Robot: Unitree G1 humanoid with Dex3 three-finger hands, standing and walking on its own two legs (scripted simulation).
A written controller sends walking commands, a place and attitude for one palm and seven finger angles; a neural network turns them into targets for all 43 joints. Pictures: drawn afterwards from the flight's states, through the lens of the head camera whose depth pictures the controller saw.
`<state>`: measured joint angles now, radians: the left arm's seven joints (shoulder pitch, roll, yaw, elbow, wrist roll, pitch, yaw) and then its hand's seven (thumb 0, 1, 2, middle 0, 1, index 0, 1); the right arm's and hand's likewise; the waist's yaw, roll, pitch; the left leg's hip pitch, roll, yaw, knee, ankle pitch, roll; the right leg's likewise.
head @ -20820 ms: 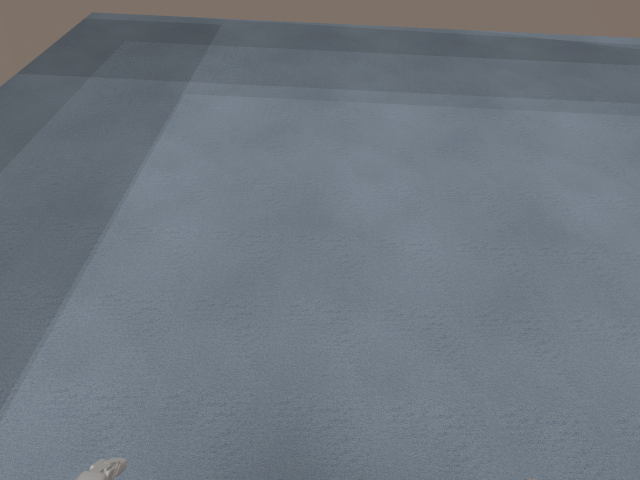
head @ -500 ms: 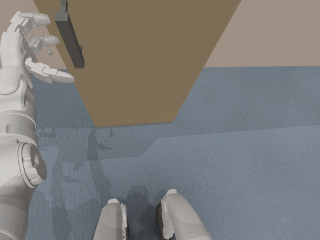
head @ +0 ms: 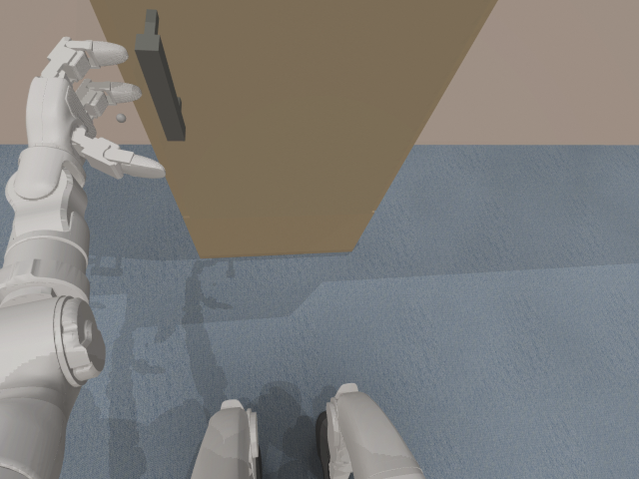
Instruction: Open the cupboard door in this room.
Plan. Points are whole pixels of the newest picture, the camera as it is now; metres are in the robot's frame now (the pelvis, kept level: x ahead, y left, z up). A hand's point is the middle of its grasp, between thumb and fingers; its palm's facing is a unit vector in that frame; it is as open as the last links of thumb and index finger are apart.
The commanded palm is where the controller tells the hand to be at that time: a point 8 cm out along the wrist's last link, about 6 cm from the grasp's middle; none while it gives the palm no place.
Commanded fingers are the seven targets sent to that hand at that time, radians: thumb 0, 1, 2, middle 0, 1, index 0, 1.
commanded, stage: slide the fingers in behind the handle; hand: left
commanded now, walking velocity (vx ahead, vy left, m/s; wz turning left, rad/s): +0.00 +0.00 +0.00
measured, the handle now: (165, 81) +0.57 +0.15 +0.06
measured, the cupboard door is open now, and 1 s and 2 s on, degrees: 0 0 0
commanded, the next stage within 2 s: close the thumb around the handle in 1.42 s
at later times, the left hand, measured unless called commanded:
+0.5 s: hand (143, 118) +0.53 +0.17 +0.05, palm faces +0.03 -1.00 -0.01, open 13.8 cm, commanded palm +0.52 +0.19 +0.06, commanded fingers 0.00 -0.50 0.30 -0.30 -1.20 -0.30 -1.20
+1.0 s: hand (169, 119) +0.53 +0.14 +0.05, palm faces +0.02 -1.00 -0.01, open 13.6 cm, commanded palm +0.52 +0.16 +0.06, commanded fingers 0.00 -0.50 0.30 -0.30 -1.20 -0.30 -1.20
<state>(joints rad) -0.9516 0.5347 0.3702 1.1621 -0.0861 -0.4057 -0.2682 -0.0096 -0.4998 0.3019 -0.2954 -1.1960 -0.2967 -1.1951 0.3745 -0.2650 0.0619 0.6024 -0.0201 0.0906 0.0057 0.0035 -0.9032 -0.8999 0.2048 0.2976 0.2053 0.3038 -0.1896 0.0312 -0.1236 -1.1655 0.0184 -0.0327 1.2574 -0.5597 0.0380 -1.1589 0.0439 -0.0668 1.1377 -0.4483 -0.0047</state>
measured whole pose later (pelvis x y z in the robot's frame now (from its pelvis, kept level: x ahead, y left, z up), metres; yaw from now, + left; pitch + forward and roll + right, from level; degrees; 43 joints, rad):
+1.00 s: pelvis -0.01 +0.00 -0.01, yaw +1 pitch +28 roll -5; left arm -1.04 0.42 0.27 1.23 -0.05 -0.45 -0.07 -0.01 -0.50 0.30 -0.34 -1.24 -0.35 -1.26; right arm 0.36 -0.25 0.05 0.62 -0.05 0.06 0.04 0.00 -0.90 -0.90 0.20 0.30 0.20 0.30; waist -0.20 0.03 -0.13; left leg -1.21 0.00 -0.05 1.29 -0.56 0.03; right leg -1.20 0.03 -0.08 1.18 -0.46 -0.01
